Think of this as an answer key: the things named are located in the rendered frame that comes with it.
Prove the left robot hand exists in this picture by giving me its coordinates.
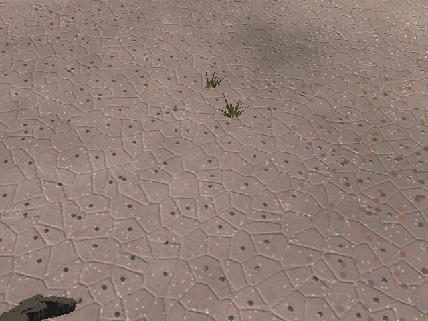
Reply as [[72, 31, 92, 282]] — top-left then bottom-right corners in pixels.
[[0, 294, 77, 321]]

